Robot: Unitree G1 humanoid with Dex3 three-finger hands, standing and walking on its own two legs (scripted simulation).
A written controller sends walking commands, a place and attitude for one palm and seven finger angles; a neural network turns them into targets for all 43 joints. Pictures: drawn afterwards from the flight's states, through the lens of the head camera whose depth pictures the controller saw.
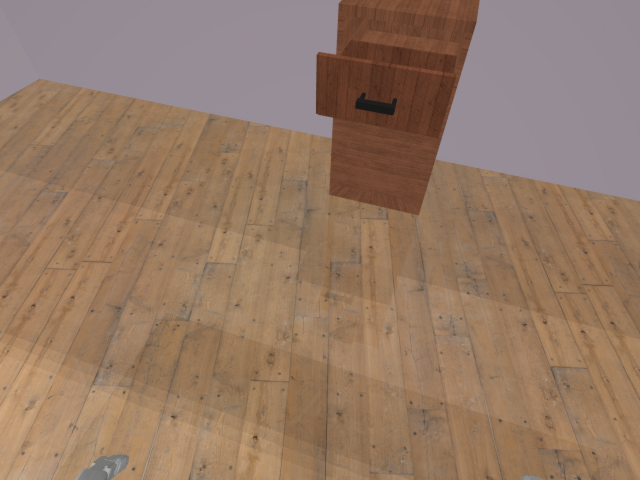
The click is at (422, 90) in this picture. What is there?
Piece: drawer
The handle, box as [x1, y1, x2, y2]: [355, 93, 396, 114]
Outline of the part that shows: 356,100 355,108 387,114 393,113 396,99 394,98 392,103 389,104 367,100 363,98 365,93 362,93 360,97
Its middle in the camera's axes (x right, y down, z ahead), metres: +0.15 -0.38 +1.08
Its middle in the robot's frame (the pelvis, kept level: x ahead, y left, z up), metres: +1.06 -0.11 -0.08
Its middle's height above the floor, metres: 0.69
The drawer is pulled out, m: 0.30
